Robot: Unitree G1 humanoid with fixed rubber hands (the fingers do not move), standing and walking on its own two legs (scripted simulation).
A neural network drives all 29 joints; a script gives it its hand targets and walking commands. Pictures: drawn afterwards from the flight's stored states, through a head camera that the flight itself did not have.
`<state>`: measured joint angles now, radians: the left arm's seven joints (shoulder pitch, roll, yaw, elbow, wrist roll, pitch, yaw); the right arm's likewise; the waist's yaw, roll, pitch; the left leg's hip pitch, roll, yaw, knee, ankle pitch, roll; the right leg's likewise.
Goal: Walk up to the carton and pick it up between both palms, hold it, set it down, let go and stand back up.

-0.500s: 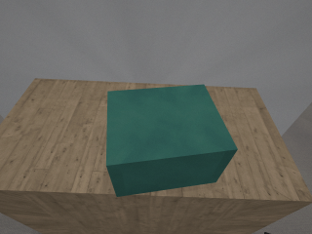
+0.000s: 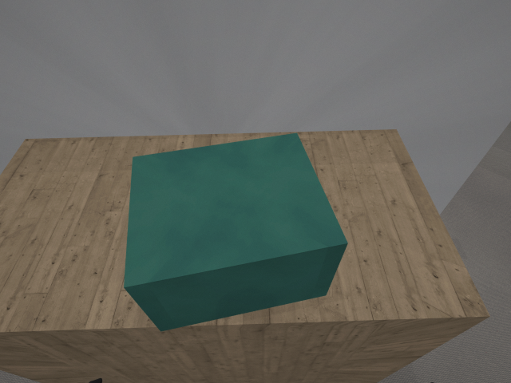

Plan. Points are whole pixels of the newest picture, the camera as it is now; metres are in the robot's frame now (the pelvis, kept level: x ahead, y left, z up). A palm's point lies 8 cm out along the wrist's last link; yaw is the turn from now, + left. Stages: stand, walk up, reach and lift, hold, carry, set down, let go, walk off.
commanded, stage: walk up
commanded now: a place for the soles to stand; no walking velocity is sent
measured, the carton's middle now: (231, 227) +0.37 +0.06 +0.02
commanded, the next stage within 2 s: reach and lift in 1.48 s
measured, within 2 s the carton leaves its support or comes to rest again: neither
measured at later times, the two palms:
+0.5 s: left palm out of the picture +0.09 +0.27 -0.11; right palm out of the picture +0.08 -0.32 -0.12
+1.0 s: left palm out of the picture +0.09 +0.27 -0.11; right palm out of the picture +0.08 -0.31 -0.11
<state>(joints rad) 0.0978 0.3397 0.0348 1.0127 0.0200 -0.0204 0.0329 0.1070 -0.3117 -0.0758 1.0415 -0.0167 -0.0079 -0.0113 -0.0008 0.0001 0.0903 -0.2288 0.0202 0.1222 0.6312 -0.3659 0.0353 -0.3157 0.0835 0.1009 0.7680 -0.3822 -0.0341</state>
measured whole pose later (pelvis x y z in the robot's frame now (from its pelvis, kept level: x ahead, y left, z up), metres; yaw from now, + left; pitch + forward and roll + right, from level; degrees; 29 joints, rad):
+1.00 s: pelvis -0.01 -0.02 +0.00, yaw -1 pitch -2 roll +0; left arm 0.10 0.34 0.03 1.02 0.02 -0.02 0.04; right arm 0.04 -0.31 -0.08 1.09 -0.01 0.01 0.00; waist 0.00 0.00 0.10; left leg -0.22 0.07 0.12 0.60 -0.33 -0.01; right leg -0.23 0.06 0.06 0.59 -0.32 -0.03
